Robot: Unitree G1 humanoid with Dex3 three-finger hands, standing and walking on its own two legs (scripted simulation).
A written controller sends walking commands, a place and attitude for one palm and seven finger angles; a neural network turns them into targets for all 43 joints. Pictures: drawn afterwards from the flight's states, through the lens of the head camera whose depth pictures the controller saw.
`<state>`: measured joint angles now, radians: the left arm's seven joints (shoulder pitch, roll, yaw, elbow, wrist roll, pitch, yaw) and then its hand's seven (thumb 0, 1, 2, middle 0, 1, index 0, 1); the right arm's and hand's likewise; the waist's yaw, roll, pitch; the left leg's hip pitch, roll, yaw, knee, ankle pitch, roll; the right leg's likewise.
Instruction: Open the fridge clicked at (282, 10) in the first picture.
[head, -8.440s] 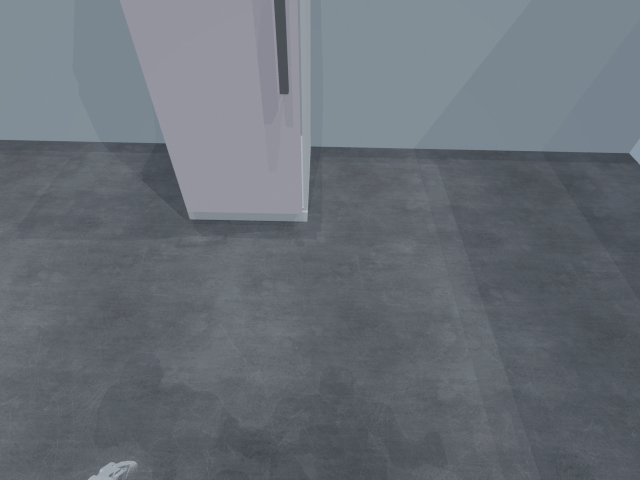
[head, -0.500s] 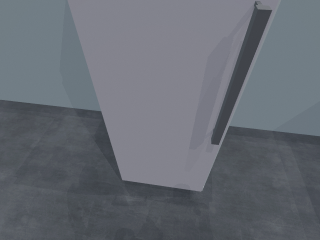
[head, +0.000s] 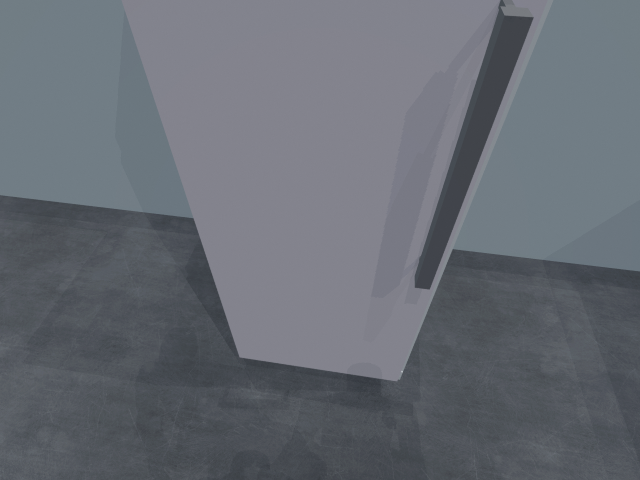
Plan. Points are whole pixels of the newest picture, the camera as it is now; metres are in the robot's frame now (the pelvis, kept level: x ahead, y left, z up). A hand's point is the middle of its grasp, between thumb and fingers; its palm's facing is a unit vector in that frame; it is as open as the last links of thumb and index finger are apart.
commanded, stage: look again from close up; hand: right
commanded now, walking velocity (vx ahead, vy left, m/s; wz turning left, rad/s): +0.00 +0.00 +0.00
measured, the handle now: (453, 178) +0.50 -0.16 +0.12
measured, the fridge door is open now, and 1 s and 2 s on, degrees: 0 0 0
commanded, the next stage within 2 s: raise the hand to about handle height in 0.60 s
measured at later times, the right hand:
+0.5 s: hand out of the picture +0.01 -0.17 -0.18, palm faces +0.01 +0.98 -0.18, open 7.4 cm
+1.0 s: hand (477, 399) +0.22 -0.17 +0.02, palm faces +0.17 +0.98 -0.02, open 8.0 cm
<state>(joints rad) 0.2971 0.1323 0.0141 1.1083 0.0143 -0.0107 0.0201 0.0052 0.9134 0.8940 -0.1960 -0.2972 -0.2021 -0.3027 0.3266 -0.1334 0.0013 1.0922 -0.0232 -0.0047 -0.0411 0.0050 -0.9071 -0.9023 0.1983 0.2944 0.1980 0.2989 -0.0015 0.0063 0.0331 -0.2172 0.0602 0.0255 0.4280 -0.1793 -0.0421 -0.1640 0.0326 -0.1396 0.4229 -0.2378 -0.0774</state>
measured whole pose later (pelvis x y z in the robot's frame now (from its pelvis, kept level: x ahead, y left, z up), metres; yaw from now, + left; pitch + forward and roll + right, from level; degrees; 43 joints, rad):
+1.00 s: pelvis +0.01 +0.04 -0.03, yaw -3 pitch +6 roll -1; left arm 0.21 0.24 0.04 0.65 -0.01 -0.26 0.00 0.01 0.91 0.89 -0.20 -0.30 -0.20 -0.30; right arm 0.30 -0.19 -0.19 0.19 0.24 -0.47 0.17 0.01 -0.75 -0.83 0.21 0.40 0.21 0.40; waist 0.02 0.03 -0.12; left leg -0.54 0.03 0.05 0.81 -0.38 0.02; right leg -0.49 0.00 -0.08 0.78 -0.39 -0.02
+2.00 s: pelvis +0.00 +0.01 -0.04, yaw -5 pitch +7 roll +3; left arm 0.26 0.25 -0.06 0.53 -0.04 -0.27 0.06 0.01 0.91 0.89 -0.20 -0.30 -0.21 -0.30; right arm 0.16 -0.37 -0.38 0.13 0.37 -0.21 0.40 0.00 0.41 -0.34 0.29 1.13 0.29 1.14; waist -0.03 -0.02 -0.10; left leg -0.54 0.03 0.09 0.81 -0.38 -0.01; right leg -0.57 0.00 -0.03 0.89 -0.45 -0.06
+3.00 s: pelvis +0.01 +0.05 -0.03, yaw -5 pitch +5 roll +1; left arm 0.27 0.28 -0.05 0.57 -0.05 -0.22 0.09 0.01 0.91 0.89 -0.20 -0.30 -0.21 -0.30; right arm -0.02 -0.40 -0.44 0.34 0.36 -0.13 0.47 -0.01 0.50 -0.30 0.30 1.20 0.30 1.20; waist -0.03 -0.04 -0.06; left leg -0.46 -0.01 0.10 0.72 -0.35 0.04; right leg -0.46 -0.03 -0.02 0.76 -0.39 -0.01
